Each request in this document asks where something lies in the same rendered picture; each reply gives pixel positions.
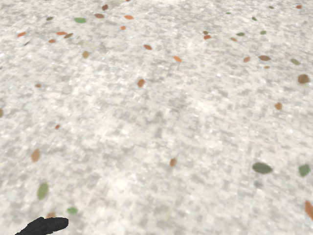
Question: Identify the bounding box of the left robot hand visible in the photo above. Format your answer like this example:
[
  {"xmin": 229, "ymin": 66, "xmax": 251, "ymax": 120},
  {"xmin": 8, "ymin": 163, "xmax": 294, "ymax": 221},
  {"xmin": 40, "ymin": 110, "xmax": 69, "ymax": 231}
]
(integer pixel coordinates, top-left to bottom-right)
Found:
[{"xmin": 15, "ymin": 216, "xmax": 68, "ymax": 235}]

